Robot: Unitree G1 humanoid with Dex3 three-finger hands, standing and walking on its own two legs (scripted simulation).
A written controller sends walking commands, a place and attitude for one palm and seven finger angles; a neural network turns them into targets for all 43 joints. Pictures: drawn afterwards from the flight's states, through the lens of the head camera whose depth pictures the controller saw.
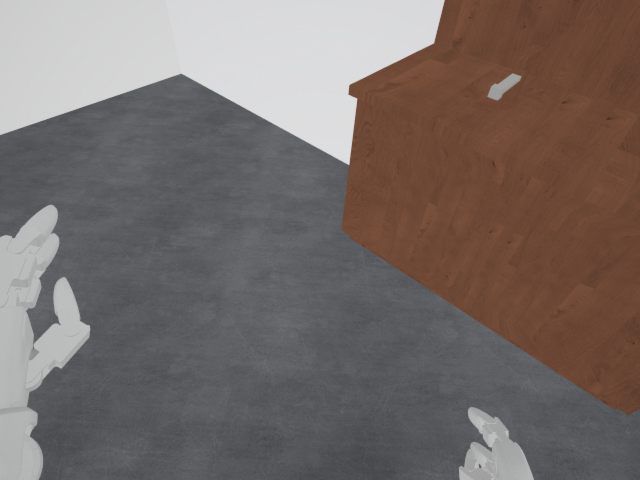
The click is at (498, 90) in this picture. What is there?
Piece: tap's lever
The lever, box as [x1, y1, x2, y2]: [487, 84, 504, 100]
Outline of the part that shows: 494,84 491,86 487,96 497,100 501,96 504,87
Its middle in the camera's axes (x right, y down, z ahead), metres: +0.45 -0.37 +0.99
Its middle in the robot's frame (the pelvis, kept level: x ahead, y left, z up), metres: +1.02 -0.39 +0.04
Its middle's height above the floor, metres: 0.81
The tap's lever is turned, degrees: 0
